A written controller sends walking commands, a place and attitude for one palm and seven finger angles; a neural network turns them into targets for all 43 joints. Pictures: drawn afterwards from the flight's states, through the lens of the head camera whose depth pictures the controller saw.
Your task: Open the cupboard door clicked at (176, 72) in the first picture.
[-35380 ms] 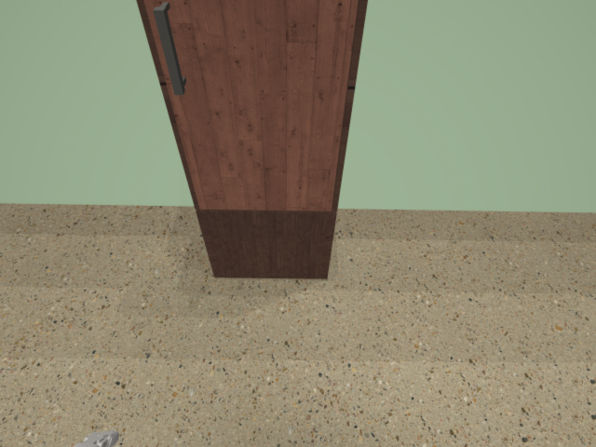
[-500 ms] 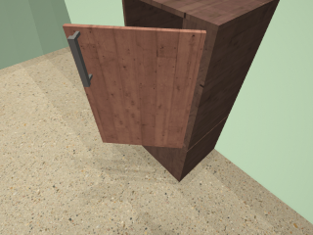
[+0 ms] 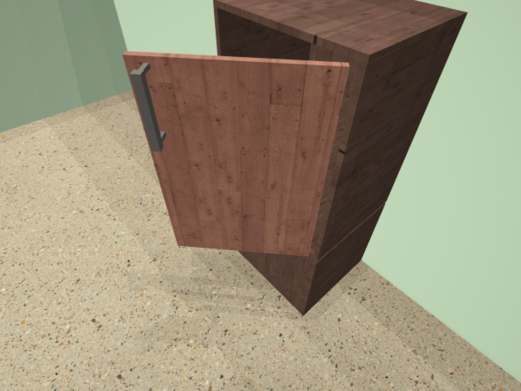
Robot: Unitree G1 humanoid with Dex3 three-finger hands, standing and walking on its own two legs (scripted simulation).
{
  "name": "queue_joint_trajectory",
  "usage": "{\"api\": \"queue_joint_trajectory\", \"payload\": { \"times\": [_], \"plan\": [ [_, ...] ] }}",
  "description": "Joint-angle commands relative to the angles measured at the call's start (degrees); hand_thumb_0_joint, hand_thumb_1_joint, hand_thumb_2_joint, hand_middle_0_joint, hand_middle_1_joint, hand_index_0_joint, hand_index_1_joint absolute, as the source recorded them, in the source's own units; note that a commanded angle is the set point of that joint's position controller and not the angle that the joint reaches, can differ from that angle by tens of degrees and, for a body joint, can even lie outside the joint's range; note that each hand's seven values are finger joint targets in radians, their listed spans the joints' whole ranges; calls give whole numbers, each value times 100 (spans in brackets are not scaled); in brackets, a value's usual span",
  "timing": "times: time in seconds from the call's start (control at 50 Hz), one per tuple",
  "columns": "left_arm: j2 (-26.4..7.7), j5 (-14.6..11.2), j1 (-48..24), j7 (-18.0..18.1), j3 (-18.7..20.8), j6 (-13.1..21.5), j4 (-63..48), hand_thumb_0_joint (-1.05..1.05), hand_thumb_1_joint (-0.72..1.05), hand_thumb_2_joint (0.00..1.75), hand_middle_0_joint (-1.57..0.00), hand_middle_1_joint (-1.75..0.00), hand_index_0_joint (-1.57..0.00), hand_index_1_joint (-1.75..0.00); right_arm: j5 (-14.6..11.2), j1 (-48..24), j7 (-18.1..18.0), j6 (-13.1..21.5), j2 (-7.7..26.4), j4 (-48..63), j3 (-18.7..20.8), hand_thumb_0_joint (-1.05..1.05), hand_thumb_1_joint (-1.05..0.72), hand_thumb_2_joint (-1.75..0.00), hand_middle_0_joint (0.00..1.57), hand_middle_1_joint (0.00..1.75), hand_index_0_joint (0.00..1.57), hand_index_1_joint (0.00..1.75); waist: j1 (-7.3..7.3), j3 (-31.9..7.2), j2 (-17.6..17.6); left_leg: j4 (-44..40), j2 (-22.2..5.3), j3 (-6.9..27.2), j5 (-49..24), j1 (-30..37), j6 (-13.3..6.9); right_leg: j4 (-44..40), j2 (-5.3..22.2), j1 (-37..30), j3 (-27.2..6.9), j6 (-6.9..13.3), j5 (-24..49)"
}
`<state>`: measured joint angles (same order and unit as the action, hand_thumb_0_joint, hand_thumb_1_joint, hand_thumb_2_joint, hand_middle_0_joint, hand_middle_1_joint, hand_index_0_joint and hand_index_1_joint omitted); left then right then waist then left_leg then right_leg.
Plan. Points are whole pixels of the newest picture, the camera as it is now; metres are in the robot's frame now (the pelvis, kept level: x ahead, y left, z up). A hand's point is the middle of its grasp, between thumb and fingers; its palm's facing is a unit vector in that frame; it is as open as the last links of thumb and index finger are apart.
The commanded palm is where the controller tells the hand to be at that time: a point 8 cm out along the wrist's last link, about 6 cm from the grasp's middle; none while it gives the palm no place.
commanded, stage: look again from close up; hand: left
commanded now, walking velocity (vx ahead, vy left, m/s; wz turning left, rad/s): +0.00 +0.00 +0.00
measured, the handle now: (151, 109) +0.58 +0.25 +0.15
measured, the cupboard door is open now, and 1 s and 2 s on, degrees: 43 43 43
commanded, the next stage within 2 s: shuffle to correct the standing spot in 0.26 s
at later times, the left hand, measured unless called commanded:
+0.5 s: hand out of the picture +0.05 +0.26 -0.15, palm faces +0.00 -0.95 -0.32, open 7.4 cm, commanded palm none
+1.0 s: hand out of the picture +0.02 +0.24 -0.18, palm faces +0.01 -0.99 -0.16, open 7.4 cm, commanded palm none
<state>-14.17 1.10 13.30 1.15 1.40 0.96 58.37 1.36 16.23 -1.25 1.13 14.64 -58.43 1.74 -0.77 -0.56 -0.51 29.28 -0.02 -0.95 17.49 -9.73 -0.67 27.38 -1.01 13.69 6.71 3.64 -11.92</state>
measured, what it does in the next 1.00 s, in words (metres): shifts its weight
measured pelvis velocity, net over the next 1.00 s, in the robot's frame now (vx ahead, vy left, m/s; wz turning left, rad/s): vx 0.01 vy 0.08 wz -0.02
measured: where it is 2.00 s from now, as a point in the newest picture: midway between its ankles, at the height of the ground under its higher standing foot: outside the picture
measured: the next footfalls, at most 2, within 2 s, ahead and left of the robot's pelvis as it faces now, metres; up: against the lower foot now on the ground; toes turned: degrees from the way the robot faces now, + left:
none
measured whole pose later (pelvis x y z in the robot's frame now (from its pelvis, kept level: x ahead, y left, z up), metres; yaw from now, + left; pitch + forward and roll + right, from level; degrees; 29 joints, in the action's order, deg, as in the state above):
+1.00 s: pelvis +0.01 +0.08 +0.00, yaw -1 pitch -4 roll +0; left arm -8.2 0.6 16.8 2.9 0.4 -2.4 62.1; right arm 0.5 20.8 -3.6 1.2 4.1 -65.7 -0.1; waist -0.6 3.3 2.5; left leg 23.6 5.5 -6.0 16.5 -3.9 -6.8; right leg 30.3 2.9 11.6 0.3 -0.1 -15.1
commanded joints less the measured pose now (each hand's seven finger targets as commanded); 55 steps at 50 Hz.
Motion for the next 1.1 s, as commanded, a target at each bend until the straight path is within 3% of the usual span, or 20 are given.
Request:
{"api": "queue_joint_trajectory", "payload": {
  "times": [0.0,0.1,0.16,0.36,0.46,0.5,0.54,0.58,0.64,0.66,0.7,0.72,0.76,0.8,0.84,0.88,0.94,1.02,1.06,1.08],
  "plan": [
    [-1024,-29,-169,29,200,151,-418,0,90,90,-20,-30,-20,-30,0,-259,-22,195,985,420,90,0,-90,-90,20,30,20,30,164,185,-235,-925,-631,708,-1007,-690,-288,-534,814,-596,-917,55,439],
    [-1203,-34,-462,-1,159,133,-412,0,90,90,-20,-30,-20,-30,-7,-576,8,172,1222,425,68,0,-90,-90,20,30,20,30,149,119,12,-1104,-670,713,-1054,-522,-255,-589,858,-684,-899,-23,550],
    [-1296,-34,-588,-16,136,114,-411,0,90,90,-20,-30,-20,-30,-4,-745,26,161,1356,409,55,0,-90,-90,20,30,20,30,135,96,-32,-1203,-684,724,-981,-448,-233,-639,866,-673,-909,-63,487],
    [-1423,-20,-618,-34,92,104,-267,0,90,90,-20,-30,-20,-30,-24,-943,68,106,1464,241,19,0,-90,-90,20,30,20,30,125,57,147,-1298,-608,687,-590,-281,-205,-954,963,-621,-1054,-117,70],
    [-1327,-7,-284,-4,105,19,-181,0,90,90,-20,-30,-20,-30,5,-585,96,-45,1124,111,-39,0,-90,-90,20,30,20,30,122,223,383,-854,-315,361,81,-473,-117,-1368,1305,-405,-1529,16,-1091],
    [-1213,8,-76,25,118,-45,-172,0,90,90,-20,-30,-20,-30,7,-287,99,-114,820,53,-76,0,-90,-90,20,30,20,30,116,318,666,-520,-197,159,282,-579,-72,-1612,1537,-299,-1772,121,-1555],
    [-1106,9,76,50,141,-82,-184,0,90,90,-20,-30,-20,-30,12,-25,97,-137,646,-4,-89,0,-90,-90,20,30,20,30,103,260,706,-186,-171,57,236,-580,-46,-1670,1746,-215,-1963,241,-1583],
    [-1052,17,181,68,179,-103,-190,0,90,90,-20,-30,-20,-30,8,171,98,-129,519,-45,-78,0,-90,-90,20,30,20,30,93,249,561,-200,-197,-24,185,-479,-42,-1540,1795,-98,-1861,307,-1408],
    [-888,16,249,78,198,-143,-224,0,90,90,-20,-30,-20,-30,-8,462,93,-111,414,-77,-72,0,-90,-90,20,30,20,30,52,455,197,-632,-256,37,121,-291,-80,-1022,1456,213,-1375,172,-1279],
    [-770,17,285,71,183,-166,-226,0,90,90,-20,-30,-20,-30,-8,547,81,-95,437,-76,-68,0,-90,-90,20,30,20,30,42,480,-127,-923,-398,272,81,-283,-162,-645,1202,271,-1087,62,-1193],
    [-311,51,295,76,57,-199,-256,0,90,90,-20,-30,-20,-30,-32,562,5,-36,572,-66,-43,0,-90,-90,20,30,20,30,74,639,-788,-1601,-1127,1231,-577,-321,-460,348,520,404,-237,-290,-670],
    [-157,55,276,100,-10,-200,-224,0,90,90,-20,-30,-20,-30,-38,543,-53,-5,505,-92,-56,0,-90,-90,20,30,20,30,104,713,-660,-1618,-1248,1391,-1530,-212,-499,571,449,489,-291,-335,-781],
    [-18,-1,463,147,-56,-178,-82,0,90,90,-20,-30,-20,-30,-57,648,-158,82,381,-206,-83,0,-90,-90,20,30,20,30,141,422,-329,-1141,-1237,1140,-4026,410,-423,532,498,375,-457,-336,-714],
    [-37,-57,615,176,-43,-160,41,0,90,90,-20,-30,-20,-30,-105,684,-224,140,294,-324,-74,0,-90,-90,20,30,20,30,163,286,-332,-903,-1174,935,-5217,698,-234,223,507,93,-533,-335,-324],
    [-10,-92,725,198,-31,-154,143,0,90,90,-20,-30,-20,-30,-122,728,-271,164,267,-411,-34,0,-90,-90,20,30,20,30,133,238,-422,-894,-1109,852,-5193,801,-22,54,502,-105,-579,-312,-41],
    [103,-97,767,207,-35,-190,205,0,90,90,-20,-30,-20,-30,-120,779,-305,145,110,-495,-13,0,-90,-90,20,30,20,30,99,407,-435,-1052,-1126,883,-4571,668,67,83,489,-86,-605,-316,-50],
    [257,-61,729,208,-1,-276,169,0,90,90,-20,-30,-20,-30,-92,894,-342,92,-30,-584,36,0,-90,-90,20,30,20,30,49,643,-271,-1219,-1346,1046,-4042,434,-86,515,441,135,-662,-343,-405],
    [407,-11,750,172,47,-288,105,0,90,90,-20,-30,-20,-30,-49,702,-340,86,-129,-591,55,0,-90,-90,20,30,20,30,110,686,-201,-1200,-1498,1050,-3494,196,-609,728,517,239,-790,-369,-700],
    [460,-8,852,164,38,-245,148,0,90,90,-20,-30,-20,-30,-52,638,-314,84,-186,-599,49,0,-90,-90,20,30,20,30,149,638,-168,-1041,-1319,873,-3135,-11,-575,203,531,-109,-766,-360,-206],
    [465,-14,964,166,19,-201,201,0,90,90,-20,-30,-20,-30,-63,581,-299,93,-230,-611,45,0,-90,-90,20,30,20,30,179,574,-138,-920,-1131,785,-2876,-35,-455,-192,540,-282,-826,-331,373]
  ]
}}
